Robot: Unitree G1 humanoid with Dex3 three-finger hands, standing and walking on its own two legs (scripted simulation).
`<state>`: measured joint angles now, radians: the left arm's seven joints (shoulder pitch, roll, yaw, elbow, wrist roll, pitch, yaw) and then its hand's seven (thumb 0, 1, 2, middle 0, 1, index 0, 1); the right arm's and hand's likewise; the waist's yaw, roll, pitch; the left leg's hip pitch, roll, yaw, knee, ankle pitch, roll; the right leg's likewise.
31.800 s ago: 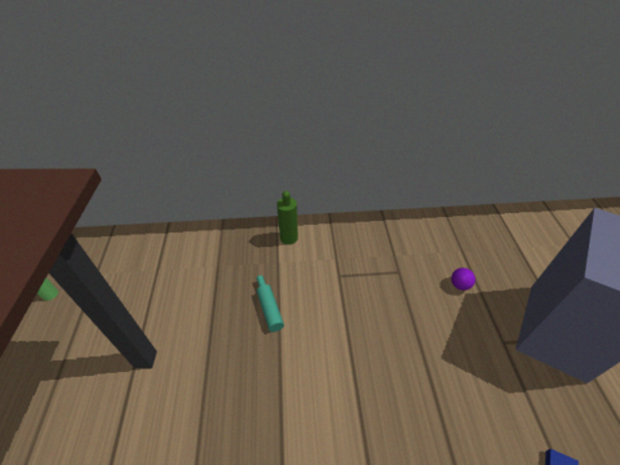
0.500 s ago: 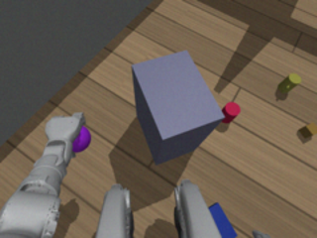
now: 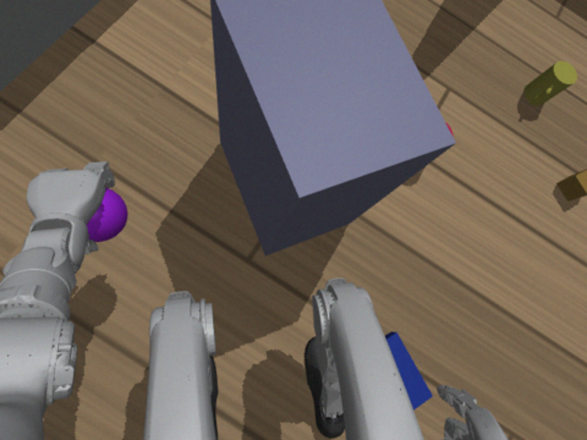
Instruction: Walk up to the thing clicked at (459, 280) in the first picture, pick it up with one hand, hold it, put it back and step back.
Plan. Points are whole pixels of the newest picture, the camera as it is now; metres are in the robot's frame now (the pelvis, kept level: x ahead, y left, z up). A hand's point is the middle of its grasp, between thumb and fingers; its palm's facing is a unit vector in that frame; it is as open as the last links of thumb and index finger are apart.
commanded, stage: crouch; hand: left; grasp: from above
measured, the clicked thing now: (96, 214) +0.45 +0.27 -0.19
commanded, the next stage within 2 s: lower in 0.64 s
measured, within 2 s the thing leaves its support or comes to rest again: neither
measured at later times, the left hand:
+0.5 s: hand (101, 223) +0.44 +0.28 -0.24, palm faces -0.46 -0.03 -0.89, open 11.3 cm
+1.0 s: hand (110, 226) +0.45 +0.28 -0.29, palm faces -0.49 -0.05 -0.87, open 11.3 cm
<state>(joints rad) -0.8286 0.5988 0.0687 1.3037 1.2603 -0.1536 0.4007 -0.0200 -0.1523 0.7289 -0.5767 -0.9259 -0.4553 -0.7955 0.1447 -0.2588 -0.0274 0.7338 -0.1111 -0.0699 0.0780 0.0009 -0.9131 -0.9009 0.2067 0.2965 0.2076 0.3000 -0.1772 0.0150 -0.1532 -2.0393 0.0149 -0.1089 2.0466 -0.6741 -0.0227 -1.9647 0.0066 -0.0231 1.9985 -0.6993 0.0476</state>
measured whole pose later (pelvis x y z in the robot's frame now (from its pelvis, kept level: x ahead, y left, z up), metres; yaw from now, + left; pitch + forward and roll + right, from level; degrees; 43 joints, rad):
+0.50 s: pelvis -0.01 +0.00 -0.07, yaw -2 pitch +36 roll -7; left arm -0.93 0.70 0.12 1.43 1.29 -0.19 0.40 -0.01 -0.13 0.68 -0.59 -0.91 -0.46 -0.79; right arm 0.17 -0.26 0.01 0.76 -0.13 -0.06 0.12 0.00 -0.92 -0.90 0.21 0.30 0.21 0.30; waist -0.22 0.00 -0.08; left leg -2.24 0.01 -0.13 2.27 -0.67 -0.02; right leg -2.16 0.03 -0.03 2.21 -0.69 0.06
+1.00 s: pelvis -0.01 +0.00 -0.11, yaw -4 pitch +34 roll -8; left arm -0.98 0.79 0.13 1.53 1.29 -0.23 0.42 0.00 -0.15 0.67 -0.63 -0.87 -0.50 -0.77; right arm 0.14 -0.29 0.07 0.75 -0.16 -0.07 0.14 0.00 -0.92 -0.90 0.21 0.30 0.21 0.30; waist -0.25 -0.02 -0.02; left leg -2.32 0.01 -0.17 2.40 -0.68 -0.04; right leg -2.23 0.04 -0.05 2.32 -0.69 0.06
